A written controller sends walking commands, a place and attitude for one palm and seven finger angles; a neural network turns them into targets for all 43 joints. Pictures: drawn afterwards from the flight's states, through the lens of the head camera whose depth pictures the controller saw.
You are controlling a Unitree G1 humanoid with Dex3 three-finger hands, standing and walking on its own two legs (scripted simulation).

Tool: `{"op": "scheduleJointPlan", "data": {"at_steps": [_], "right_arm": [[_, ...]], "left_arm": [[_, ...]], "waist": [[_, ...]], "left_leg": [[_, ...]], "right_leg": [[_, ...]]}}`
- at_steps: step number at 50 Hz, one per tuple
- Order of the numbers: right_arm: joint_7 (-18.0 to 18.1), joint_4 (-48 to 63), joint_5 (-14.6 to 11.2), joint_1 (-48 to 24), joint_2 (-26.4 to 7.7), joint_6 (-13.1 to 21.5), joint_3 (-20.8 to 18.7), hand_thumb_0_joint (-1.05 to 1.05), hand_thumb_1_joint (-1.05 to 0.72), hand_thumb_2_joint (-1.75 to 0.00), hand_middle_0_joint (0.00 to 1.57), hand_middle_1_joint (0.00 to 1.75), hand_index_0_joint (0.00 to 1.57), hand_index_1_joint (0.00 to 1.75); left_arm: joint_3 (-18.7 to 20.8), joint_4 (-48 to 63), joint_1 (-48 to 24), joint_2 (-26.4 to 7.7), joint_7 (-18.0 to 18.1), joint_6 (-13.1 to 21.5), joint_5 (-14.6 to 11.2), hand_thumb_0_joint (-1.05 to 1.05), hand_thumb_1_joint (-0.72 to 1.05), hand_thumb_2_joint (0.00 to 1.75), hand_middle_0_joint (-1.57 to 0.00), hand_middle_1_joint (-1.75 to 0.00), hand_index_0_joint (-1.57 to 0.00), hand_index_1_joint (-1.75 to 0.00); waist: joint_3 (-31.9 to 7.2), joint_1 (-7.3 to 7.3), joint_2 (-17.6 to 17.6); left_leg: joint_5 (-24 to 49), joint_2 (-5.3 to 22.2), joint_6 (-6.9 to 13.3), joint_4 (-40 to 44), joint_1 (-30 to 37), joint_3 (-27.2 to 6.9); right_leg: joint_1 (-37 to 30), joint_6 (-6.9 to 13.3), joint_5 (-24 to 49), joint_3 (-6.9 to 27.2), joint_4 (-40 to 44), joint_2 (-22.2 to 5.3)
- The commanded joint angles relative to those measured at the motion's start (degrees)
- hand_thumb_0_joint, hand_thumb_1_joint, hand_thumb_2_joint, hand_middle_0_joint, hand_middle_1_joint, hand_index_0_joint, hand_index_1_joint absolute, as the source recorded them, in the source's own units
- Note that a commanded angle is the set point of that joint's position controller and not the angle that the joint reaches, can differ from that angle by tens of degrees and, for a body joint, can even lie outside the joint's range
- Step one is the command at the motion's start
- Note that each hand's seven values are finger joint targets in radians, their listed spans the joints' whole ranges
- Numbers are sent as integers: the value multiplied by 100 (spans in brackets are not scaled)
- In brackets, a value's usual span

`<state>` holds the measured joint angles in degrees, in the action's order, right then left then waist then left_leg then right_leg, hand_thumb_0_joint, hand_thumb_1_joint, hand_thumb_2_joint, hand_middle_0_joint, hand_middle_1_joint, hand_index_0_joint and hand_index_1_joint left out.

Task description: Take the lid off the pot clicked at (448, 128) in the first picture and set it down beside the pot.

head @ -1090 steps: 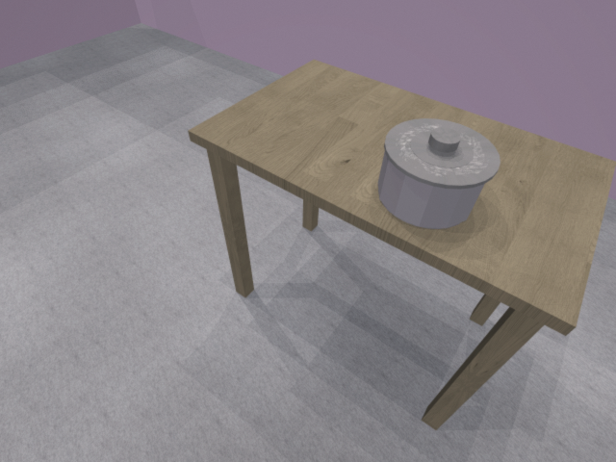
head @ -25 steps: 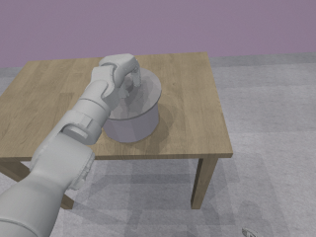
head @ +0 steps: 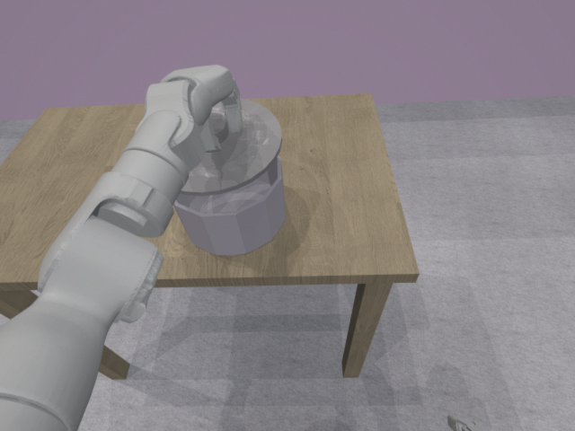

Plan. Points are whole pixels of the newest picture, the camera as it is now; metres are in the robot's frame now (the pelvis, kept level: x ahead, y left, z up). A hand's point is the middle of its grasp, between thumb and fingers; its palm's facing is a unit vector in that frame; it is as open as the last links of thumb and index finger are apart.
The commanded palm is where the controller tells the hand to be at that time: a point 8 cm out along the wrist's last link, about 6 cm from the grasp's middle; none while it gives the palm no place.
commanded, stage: lift the lid straight up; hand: left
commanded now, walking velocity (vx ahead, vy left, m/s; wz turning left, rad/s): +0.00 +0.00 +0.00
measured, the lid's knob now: (209, 129) +0.51 +0.09 +0.16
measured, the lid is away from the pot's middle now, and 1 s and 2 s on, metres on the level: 0.00 0.01 0.11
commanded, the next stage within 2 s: move the lid sideways beside the pot in 1.06 s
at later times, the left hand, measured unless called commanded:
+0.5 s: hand (198, 100) +0.48 +0.09 +0.23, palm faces -0.27 -0.06 -0.96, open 7.1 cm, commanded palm +0.47 +0.09 +0.30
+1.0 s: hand (196, 70) +0.49 +0.08 +0.26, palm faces -0.23 -0.08 -0.97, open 7.1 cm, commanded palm +0.48 +0.09 +0.33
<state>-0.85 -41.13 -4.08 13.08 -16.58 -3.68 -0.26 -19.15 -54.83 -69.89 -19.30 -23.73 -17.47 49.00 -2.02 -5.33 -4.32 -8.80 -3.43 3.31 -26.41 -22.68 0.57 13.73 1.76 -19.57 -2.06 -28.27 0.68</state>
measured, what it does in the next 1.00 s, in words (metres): stands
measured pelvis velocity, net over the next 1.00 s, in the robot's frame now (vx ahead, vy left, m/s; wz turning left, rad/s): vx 0.00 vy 0.01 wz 0.00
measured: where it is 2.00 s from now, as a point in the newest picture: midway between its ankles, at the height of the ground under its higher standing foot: outside the picture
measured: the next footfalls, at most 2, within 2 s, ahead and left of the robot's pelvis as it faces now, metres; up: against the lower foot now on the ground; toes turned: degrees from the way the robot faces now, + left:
none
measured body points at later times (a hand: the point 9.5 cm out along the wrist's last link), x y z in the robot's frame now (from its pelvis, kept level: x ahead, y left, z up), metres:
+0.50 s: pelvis +0.00 +0.01 +0.00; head +0.02 -0.02 +0.45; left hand +0.49 +0.09 +0.28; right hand +0.10 -0.24 -0.13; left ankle +0.05 +0.09 -0.74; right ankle -0.06 -0.10 -0.74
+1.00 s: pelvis +0.00 +0.01 +0.00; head +0.03 -0.01 +0.45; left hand +0.49 +0.09 +0.32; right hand +0.09 -0.24 -0.13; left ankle +0.05 +0.09 -0.74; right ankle -0.06 -0.10 -0.74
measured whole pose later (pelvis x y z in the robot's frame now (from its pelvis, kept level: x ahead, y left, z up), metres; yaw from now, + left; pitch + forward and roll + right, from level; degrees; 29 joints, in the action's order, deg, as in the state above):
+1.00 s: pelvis +0.00 +0.01 +0.00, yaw +0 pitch +6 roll +0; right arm -1.4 -42.5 -3.2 13.6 -15.8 -0.9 0.9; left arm -18.7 -63.6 -85.4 -17.6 -27.1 -22.1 51.7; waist -3.4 -5.4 -4.1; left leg -7.9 -4.3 4.3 -25.2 -23.5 0.8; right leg 14.6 0.7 -18.8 -1.8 -27.3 -0.2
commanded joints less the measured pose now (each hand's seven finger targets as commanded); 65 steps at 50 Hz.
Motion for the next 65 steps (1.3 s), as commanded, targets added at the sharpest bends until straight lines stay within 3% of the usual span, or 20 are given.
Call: {"op": "scheduleJointPlan", "data": {"at_steps": [1,4,11,15,19,20,21,23,27,34,39,43,45,48,55,58,60,61,62,65], "right_arm": [[-9,667,26,-227,-617,260,-236,0,-90,-90,20,30,20,30],[11,614,-23,-205,-642,264,-199,0,-90,-90,20,30,20,30],[3,615,26,-229,-635,377,-206,0,-90,-90,20,30,20,30],[-27,613,11,-203,-614,389,-214,0,-90,-90,20,30,20,30],[-15,618,60,-233,-615,446,-180,0,-90,-90,20,30,20,30],[-18,656,61,-211,-597,432,-190,0,-90,-90,20,30,20,30],[-21,588,51,-207,-613,421,-182,0,-90,-90,20,30,20,30],[-18,540,14,-206,-626,392,-175,0,-90,-90,20,30,20,30],[-15,595,42,-233,-599,455,-170,0,-90,-90,20,30,20,30],[0,552,71,-152,-582,595,-170,0,-90,-90,20,30,20,30],[30,480,61,-98,-625,593,-124,0,-90,-90,20,30,20,30],[6,553,106,-162,-602,632,-125,0,-90,-90,20,30,20,30],[-19,534,97,-57,-602,562,-174,0,-90,-90,20,30,20,30],[-32,500,96,-101,-677,448,-143,0,-90,-90,20,30,20,30],[32,624,85,-121,-607,539,-179,0,-90,-90,20,30,20,30],[75,543,66,-117,-651,563,-139,0,-90,-90,20,30,20,30],[116,661,102,-74,-642,578,-147,0,-90,-90,20,30,20,30],[105,672,99,-178,-641,578,-127,0,-90,-90,20,30,20,30],[103,677,95,-190,-615,569,-117,0,-90,-90,20,30,20,30],[77,650,111,-97,-649,459,-162,0,-90,-90,20,30,20,30]], "left_arm": [[589,1355,-3963,-1431,308,73,263,0,55,106,-73,-101,-92,-112],[401,1107,-4216,-1292,307,-86,215,0,55,106,-73,-101,-92,-112],[582,1235,-4460,-1524,275,-15,319,0,55,106,-73,-101,-92,-112],[149,1232,-4672,-891,223,-84,199,0,55,106,-73,-101,-92,-112],[633,1131,-4852,-1557,207,-128,316,0,55,106,-73,-101,-92,-112],[394,1024,-4686,-1190,161,-119,233,0,55,106,-73,-101,-92,-112],[520,927,-4738,-1378,164,-172,324,0,55,106,-73,-101,-92,-112],[249,693,-4830,-1088,145,-294,369,0,55,106,-73,-101,-92,-112],[134,873,-5089,-937,88,-254,328,0,55,106,-73,-101,-92,-112],[244,1031,-5609,-1145,86,-229,393,0,55,106,-73,-101,-92,-112],[388,475,-5521,-1304,102,-404,411,0,55,106,-73,-101,-92,-112],[439,814,-5733,-1462,84,-352,535,0,55,106,-73,-101,-92,-112],[202,445,-5223,-912,26,-367,441,0,55,106,-73,-101,-92,-112],[409,119,-5055,-1267,-40,-548,558,0,55,106,-73,-101,-92,-112],[178,1002,-5530,-1036,-177,-277,356,0,55,106,-73,-101,-92,-112],[483,787,-5686,-1611,-184,-353,468,0,55,106,-73,-101,-92,-112],[504,1259,-5430,-1611,-63,-52,420,0,55,106,-73,-101,-92,-112],[689,1310,-5471,-1945,-12,-8,582,0,55,106,-73,-101,-92,-112],[460,1267,-5459,-1679,-5,7,625,0,55,106,-73,-101,-92,-112],[705,842,-4818,-1828,29,-81,594,0,55,106,-73,-101,-92,-112]], "waist": [[-2776,14,634],[-2397,-59,874],[-2838,4,578],[-2683,-66,455],[-2958,41,735],[-2883,11,704],[-2741,18,849],[-2352,-67,899],[-2663,-78,622],[-2943,-58,515],[-2606,-41,912],[-3082,23,603],[-2857,-33,702],[-2503,-15,1063],[-2975,-99,554],[-2763,-81,879],[-3012,-34,647],[-3047,20,722],[-2980,-2,528],[-2802,85,589]], "left_leg": [[1761,-96,255,-271,2597,-444],[1163,-117,247,-122,2281,-401],[1518,-69,202,-154,2650,-529],[1509,-56,183,-126,2706,-575],[1570,-88,188,-120,2638,-561],[1689,-98,197,-139,2600,-562],[1551,-79,179,-104,2526,-564],[1206,-61,174,-43,2404,-537],[1335,-71,158,-75,2669,-621],[1478,-56,133,-82,2867,-679],[1121,-74,162,6,2379,-578],[1674,-71,143,-92,2621,-592],[2099,-20,145,-143,2615,-613],[1485,-54,175,-54,2215,-487],[1903,-50,214,-166,2772,-560],[1425,-103,227,-66,2469,-516],[1784,-42,239,-110,2600,-490],[1765,-36,205,-120,2599,-523],[1865,-43,202,-124,2643,-519],[2036,-12,199,-140,2510,-493]], "right_leg": [[398,35,3125,145,303,134],[505,9,2749,118,397,142],[512,61,2696,119,317,132],[762,96,2488,25,340,141],[417,72,2739,118,302,133],[470,84,2790,94,338,111],[494,68,2694,72,336,136],[776,65,2345,45,407,156],[778,95,2292,48,372,155],[741,118,2302,62,353,174],[649,79,2277,81,420,149],[433,109,2724,138,317,116],[577,109,2803,65,366,116],[555,73,2600,80,417,125],[482,70,2857,113,455,107],[369,39,2832,154,451,132],[272,65,2957,160,464,86],[249,68,2887,176,405,110],[376,84,2856,155,392,121],[329,110,2899,115,440,96]]}}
